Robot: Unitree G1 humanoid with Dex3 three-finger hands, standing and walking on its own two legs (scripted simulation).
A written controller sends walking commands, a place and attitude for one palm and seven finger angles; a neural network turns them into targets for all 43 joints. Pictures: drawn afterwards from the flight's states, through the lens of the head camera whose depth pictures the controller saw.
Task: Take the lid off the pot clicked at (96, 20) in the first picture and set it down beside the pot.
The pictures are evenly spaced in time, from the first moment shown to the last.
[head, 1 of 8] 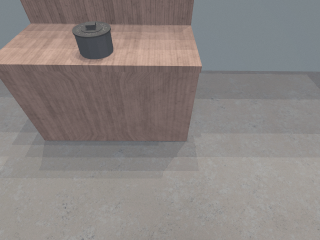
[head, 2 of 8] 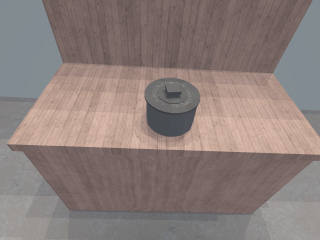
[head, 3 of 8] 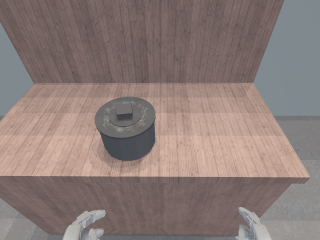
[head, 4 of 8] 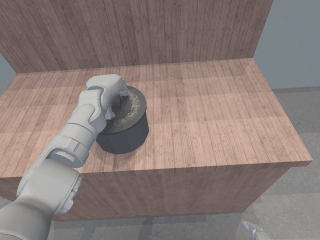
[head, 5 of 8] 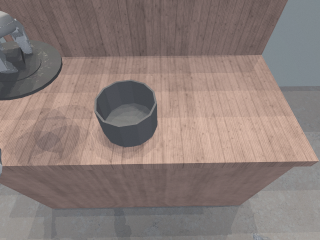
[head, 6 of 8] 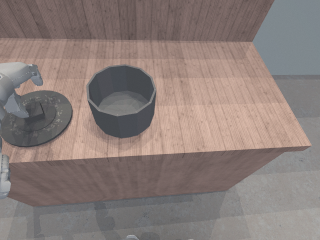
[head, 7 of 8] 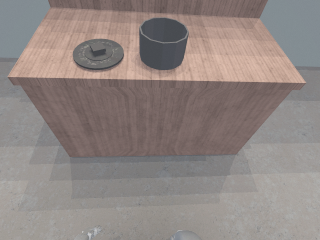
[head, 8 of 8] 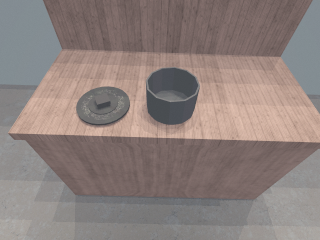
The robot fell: no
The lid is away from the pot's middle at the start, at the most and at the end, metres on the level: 0.00 0.25 0.25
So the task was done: yes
